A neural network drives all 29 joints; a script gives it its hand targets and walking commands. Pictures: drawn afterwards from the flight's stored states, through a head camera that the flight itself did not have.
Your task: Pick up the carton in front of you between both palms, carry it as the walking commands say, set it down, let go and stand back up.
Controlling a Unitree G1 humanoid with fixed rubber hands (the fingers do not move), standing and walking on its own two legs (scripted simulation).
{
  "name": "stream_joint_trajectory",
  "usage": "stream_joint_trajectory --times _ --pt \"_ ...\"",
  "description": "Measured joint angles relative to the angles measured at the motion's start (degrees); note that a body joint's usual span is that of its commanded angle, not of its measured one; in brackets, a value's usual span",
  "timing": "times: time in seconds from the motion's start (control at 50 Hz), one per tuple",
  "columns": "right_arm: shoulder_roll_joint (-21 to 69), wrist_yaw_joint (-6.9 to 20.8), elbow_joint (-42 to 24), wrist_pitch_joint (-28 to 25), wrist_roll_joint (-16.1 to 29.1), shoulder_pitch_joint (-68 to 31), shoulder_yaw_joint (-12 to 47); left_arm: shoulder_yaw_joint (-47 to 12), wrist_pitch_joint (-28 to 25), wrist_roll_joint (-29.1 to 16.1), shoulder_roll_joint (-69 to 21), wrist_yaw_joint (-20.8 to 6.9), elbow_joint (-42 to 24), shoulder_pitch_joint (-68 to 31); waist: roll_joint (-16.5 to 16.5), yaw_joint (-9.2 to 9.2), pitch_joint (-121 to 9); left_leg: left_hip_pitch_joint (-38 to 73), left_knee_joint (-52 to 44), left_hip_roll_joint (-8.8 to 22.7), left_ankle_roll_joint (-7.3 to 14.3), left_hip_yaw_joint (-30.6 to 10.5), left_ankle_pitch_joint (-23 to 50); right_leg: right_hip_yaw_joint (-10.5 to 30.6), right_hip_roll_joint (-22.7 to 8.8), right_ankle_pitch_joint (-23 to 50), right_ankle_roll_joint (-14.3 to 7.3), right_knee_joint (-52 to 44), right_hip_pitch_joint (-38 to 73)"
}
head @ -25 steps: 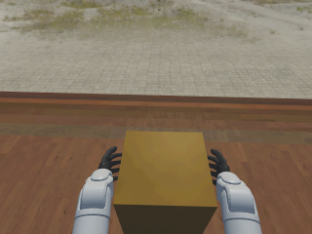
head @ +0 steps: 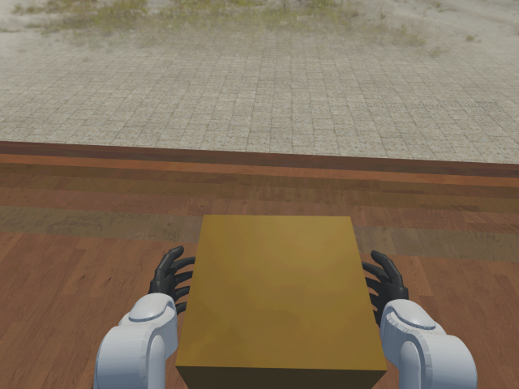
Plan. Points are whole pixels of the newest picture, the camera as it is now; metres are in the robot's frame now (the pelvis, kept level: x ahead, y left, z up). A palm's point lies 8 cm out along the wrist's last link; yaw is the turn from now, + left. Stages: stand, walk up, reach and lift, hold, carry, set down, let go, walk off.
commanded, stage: carry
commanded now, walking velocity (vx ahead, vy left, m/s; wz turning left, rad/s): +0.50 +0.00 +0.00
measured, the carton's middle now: (275, 321) +0.25 -0.01 +0.02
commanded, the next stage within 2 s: none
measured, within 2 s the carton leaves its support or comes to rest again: neither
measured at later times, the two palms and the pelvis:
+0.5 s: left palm (180, 163) +0.57 +0.19 +0.08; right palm (323, 172) +0.53 -0.11 +0.09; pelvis +0.31 +0.06 +0.01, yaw -4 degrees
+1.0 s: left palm (213, 84) +0.92 +0.16 +0.10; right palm (315, 86) +0.94 -0.14 +0.09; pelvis +0.63 +0.00 -0.01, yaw +0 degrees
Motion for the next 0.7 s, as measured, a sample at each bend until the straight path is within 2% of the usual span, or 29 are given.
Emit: stream_joint_trajectory --times 0.04,0.12,0.2,0.24,0.26,0.28,0.3,0.32,0.36,0.4,0.46,0.52,0.6,0.7 --pt "0.0 -0.1 -0.1 0.6 0.4 -0.4 0.4 0.3 1.0 -0.4 0.0 0.8 -1.5 0.5 -0.6 0.90 0.1 -3.9 -1.8 0.6 -0.6 1.0 3.7 0.4 -0.2 0.4 0.7 -3.8 3.5" --pt "0.0 -0.2 -0.4 1.1 0.1 -1.5 0.7 1.2 1.8 -1.0 0.0 1.1 -2.3 -0.5 -1.0 2.36 0.4 -8.1 -13.7 1.2 -1.4 2.5 10.3 1.2 -0.9 -0.7 1.9 -8.9 10.2" --pt "0.0 -0.2 -1.4 1.5 -0.3 -1.4 0.5 1.3 2.4 -1.5 0.0 1.2 -2.1 -1.8 -0.9 2.78 1.1 -8.1 -24.6 0.7 -0.7 5.2 16.6 1.5 -1.9 -4.9 4.1 -9.8 16.4" --pt "0.0 -0.2 -2.0 1.7 -0.3 -1.4 0.5 1.3 2.7 -1.6 0.0 1.2 -2.5 -2.0 -1.3 2.62 1.6 -6.0 -28.2 -0.2 0.1 7.3 18.0 2.0 -3.1 -8.6 5.5 -7.4 18.8" --pt "0.0 -0.2 -2.1 1.7 -0.2 -1.7 0.5 1.3 2.8 -1.5 0.0 1.2 -2.8 -2.1 -1.4 2.36 1.9 -4.2 -29.6 -0.8 0.7 8.5 17.6 2.4 -3.9 -11.3 6.1 -3.8 19.0" --pt "0.0 -0.2 -1.6 1.5 -0.2 -2.1 0.7 1.7 2.8 -1.5 0.1 1.2 -2.8 -2.4 -2.1 1.73 2.2 -3.5 -28.6 -1.3 2.3 9.4 20.0 3.0 -5.3 -14.1 6.1 2.5 17.7" --pt "0.0 -0.2 -0.4 1.1 -0.3 -2.6 0.9 2.2 2.7 -1.5 0.1 1.2 -2.4 -2.5 -2.6 1.04 2.6 -3.7 -25.8 -1.5 3.7 10.1 18.7 4.5 -6.3 -13.7 5.7 12.1 14.0" --pt "0.0 -0.2 0.7 0.9 -0.3 -3.0 1.0 2.7 2.7 -1.4 0.1 1.2 -1.8 -2.6 -2.6 0.51 3.1 -3.4 -24.2 -1.4 4.5 10.4 16.2 6.9 -6.0 -12.5 5.2 22.4 9.2" --pt "0.1 -0.2 1.9 0.6 -0.2 -2.6 1.0 2.7 2.7 -1.2 0.1 1.2 -1.0 -2.2 -2.1 -0.29 4.3 -0.8 -25.8 -1.4 5.0 10.8 13.5 9.3 -4.7 -9.5 3.6 37.7 -0.1" --pt "0.1 -0.2 1.8 0.1 -0.1 -1.5 0.9 2.0 2.2 -0.9 0.1 1.1 -0.6 -1.7 -1.5 -0.97 5.1 2.7 -30.0 -1.6 4.2 10.9 13.8 9.0 -4.4 -5.3 2.4 43.0 -7.7" --pt "0.1 -0.2 1.2 -1.2 0.0 -0.2 0.6 1.0 0.5 -0.3 0.0 0.5 -0.1 -0.9 -0.6 -1.81 5.5 8.1 -35.8 -1.9 4.0 10.4 13.7 7.8 -4.7 -0.3 1.8 39.8 -15.2" --pt "0.1 -0.1 1.0 -2.6 0.1 0.6 0.7 0.3 -1.2 0.4 0.0 0.0 -0.3 0.2 -0.1 -2.00 4.7 13.4 -40.4 -2.1 3.5 9.6 13.0 6.7 -5.2 3.9 2.3 31.9 -19.5" --pt "0.1 0.1 0.2 -3.2 0.3 0.9 1.1 0.0 -1.9 0.7 0.0 -0.1 -2.0 1.4 0.0 -1.45 3.5 19.9 -44.2 -2.4 2.3 8.8 10.5 5.3 -5.5 9.1 2.8 21.1 -21.9" --pt "0.0 0.1 -2.2 -2.1 0.1 -0.6 1.9 0.6 -0.7 0.4 0.0 0.0 -5.4 0.7 -0.4 -0.41 3.2 27.2 -44.0 -2.7 0.2 8.0 4.0 2.6 -4.5 12.8 1.7 11.5 -21.2"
